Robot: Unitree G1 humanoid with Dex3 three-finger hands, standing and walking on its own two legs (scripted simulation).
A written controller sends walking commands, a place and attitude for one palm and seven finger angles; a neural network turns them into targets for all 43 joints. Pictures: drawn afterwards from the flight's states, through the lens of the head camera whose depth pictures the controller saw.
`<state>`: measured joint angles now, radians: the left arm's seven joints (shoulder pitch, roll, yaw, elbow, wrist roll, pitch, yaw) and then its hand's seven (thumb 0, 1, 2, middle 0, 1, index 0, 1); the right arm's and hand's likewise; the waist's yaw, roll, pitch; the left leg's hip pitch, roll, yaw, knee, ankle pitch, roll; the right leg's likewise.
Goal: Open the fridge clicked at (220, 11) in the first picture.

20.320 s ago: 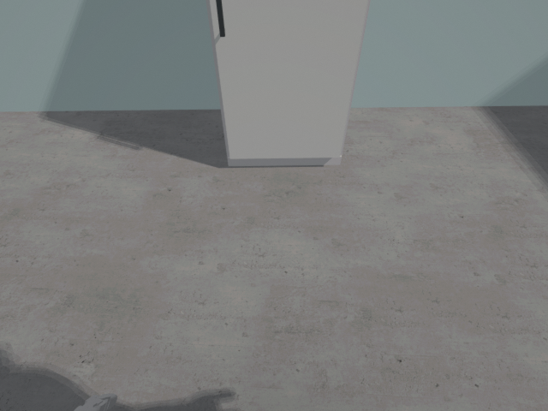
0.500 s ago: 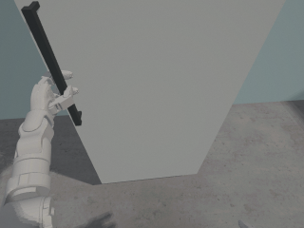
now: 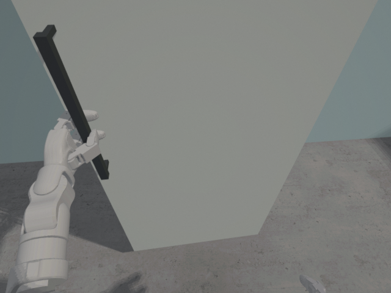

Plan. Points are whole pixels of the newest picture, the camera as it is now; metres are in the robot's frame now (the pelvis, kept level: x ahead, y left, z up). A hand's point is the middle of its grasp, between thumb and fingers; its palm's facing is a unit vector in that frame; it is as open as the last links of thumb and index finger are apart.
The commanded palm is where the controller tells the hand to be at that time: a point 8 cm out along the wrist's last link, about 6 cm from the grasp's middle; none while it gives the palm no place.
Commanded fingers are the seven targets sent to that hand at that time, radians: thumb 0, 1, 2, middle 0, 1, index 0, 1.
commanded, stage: pull the door a little, standing still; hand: left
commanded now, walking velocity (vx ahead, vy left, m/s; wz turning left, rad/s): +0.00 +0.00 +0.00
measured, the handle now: (83, 119) +0.42 +0.25 +0.15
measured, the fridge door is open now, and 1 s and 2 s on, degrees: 2 33 75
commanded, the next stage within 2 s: walk backward, drawing the door open in 0.02 s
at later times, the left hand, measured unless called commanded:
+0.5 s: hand (99, 199) +0.26 +0.18 +0.12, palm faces +0.25 -0.94 -0.24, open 5.9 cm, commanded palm +0.21 +0.22 +0.13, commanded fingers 0.00 0.90 0.90 -0.45 -1.40 -0.45 -1.40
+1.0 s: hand out of the picture +0.11 +0.07 +0.12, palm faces +0.38 -0.90 -0.20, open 6.4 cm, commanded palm +0.06 +0.10 +0.13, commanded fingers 0.00 0.90 0.90 -0.45 -1.40 -0.45 -1.40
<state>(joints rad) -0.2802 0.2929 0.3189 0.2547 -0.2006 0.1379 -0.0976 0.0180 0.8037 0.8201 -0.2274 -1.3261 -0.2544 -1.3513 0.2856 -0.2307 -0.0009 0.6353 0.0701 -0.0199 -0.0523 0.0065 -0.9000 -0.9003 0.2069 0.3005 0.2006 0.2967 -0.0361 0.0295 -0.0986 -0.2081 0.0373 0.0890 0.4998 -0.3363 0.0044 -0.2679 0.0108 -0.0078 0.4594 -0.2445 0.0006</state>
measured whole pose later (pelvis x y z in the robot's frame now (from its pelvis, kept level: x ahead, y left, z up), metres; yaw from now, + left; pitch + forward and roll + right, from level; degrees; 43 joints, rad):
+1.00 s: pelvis -0.07 -0.12 -0.02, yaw +23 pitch -1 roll +0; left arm 0.30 0.19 -0.10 -0.43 0.00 0.00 0.09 -0.03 0.69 0.75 -0.39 -1.34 -0.27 -1.30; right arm 0.22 -0.15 0.03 0.61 -0.02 -0.04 -0.06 0.01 -0.90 -0.90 0.21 0.30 0.20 0.30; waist -0.03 0.05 0.01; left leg -0.37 0.08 -0.10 0.57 -0.19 -0.10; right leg -0.36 0.01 -0.01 0.74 -0.39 0.03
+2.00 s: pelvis +0.03 -0.59 -0.03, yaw +70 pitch -5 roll +0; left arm 0.30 0.20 0.01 -0.45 0.01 -0.02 0.08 -0.03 0.66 0.81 -0.42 -1.36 -0.26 -1.36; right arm 0.16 -0.20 -0.02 0.64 0.01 -0.09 -0.05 0.01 -0.90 -0.90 0.21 0.30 0.20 0.30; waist 0.02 0.04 0.11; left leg -0.47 0.11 -0.09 1.00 -0.52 -0.04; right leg -0.37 -0.06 -0.06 0.68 -0.22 0.00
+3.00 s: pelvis +0.09 -0.77 -0.01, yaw +78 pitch -2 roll +3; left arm -0.86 0.40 0.24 1.13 -0.01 -0.13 0.03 0.02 0.70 0.81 -0.45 -1.40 -0.43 -1.40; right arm 0.34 -0.33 -0.04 0.78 0.05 -0.05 -0.11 0.01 -0.90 -0.90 0.20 0.30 0.20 0.30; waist -0.04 0.01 0.07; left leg -0.19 0.07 0.17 0.54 -0.29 -0.04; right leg -0.40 -0.05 -0.03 0.71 -0.38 0.02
